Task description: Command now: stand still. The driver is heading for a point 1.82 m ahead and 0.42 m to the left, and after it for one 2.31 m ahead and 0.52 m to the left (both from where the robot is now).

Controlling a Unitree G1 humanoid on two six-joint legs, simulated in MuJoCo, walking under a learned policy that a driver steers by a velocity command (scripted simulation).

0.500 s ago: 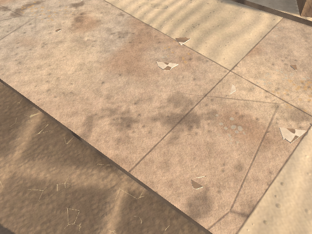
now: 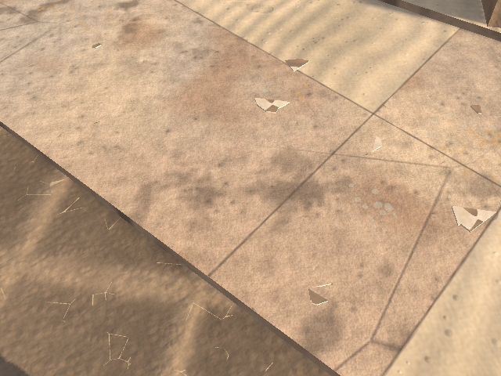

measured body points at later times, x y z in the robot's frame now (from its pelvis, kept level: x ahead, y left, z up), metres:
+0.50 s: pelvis +0.02 +0.01 -0.01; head +0.02 +0.01 +0.44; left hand -0.03 +0.23 -0.17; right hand +0.01 -0.22 -0.16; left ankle +0.01 +0.11 -0.73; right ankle -0.03 -0.10 -0.74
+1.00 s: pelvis +0.23 +0.06 -0.01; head +0.27 +0.07 +0.44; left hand +0.39 +0.27 -0.15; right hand +0.10 -0.14 -0.15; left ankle +0.07 +0.12 -0.74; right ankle +0.38 -0.03 -0.71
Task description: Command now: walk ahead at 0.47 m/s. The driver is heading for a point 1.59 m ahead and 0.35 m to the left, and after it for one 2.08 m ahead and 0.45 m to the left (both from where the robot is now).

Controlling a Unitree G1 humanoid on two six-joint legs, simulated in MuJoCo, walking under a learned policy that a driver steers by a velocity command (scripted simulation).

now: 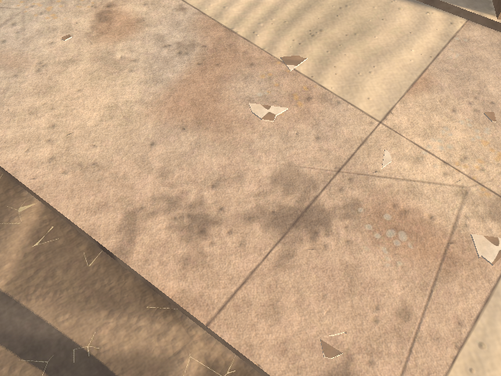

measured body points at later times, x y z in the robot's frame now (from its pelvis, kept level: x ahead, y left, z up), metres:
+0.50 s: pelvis +0.28 +0.00 +0.01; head +0.32 +0.00 +0.45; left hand +0.18 +0.21 -0.14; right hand +0.44 -0.21 -0.13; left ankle +0.44 +0.13 -0.68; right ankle +0.18 -0.06 -0.73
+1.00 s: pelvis +0.57 +0.07 +0.01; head +0.60 +0.09 +0.46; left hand +0.70 +0.34 -0.08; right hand +0.64 -0.19 -0.12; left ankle +0.45 +0.10 -0.73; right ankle +0.78 -0.01 -0.65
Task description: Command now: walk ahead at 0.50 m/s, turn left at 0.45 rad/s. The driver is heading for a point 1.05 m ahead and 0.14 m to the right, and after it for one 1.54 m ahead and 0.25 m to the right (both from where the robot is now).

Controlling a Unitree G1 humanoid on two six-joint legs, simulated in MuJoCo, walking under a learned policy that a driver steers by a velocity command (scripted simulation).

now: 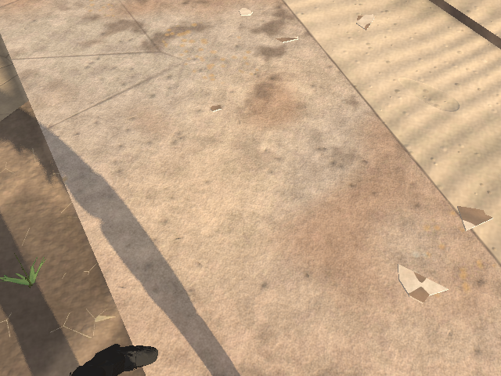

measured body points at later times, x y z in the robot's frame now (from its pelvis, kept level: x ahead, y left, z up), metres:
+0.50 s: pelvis +0.27 -0.01 +0.03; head +0.29 +0.01 +0.48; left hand +0.24 +0.25 -0.11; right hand +0.47 -0.21 -0.06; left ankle +0.37 +0.10 -0.69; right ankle +0.19 -0.13 -0.70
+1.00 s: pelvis +0.52 +0.01 +0.03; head +0.55 +0.00 +0.47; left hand +0.74 +0.20 -0.08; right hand +0.45 -0.23 -0.11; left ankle +0.38 +0.11 -0.70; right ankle +0.65 -0.10 -0.68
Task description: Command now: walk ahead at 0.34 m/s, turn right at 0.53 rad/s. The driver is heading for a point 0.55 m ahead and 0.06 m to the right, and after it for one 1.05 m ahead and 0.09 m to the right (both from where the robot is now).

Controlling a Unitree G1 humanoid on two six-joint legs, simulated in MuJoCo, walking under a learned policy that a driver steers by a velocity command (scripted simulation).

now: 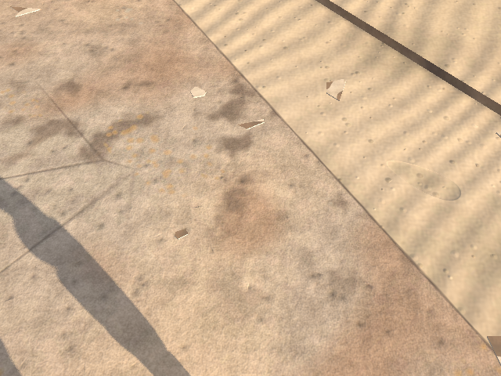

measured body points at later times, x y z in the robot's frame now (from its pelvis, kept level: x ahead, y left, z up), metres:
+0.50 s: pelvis +0.15 -0.02 +0.02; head +0.16 -0.04 +0.46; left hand +0.28 +0.24 -0.10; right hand +0.22 -0.30 -0.10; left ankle +0.25 +0.13 -0.68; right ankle +0.15 -0.07 -0.73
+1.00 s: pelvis +0.34 -0.03 +0.01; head +0.37 -0.02 +0.46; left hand +0.58 +0.14 -0.10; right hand +0.22 -0.26 -0.11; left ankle +0.27 +0.10 -0.73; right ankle +0.41 -0.20 -0.68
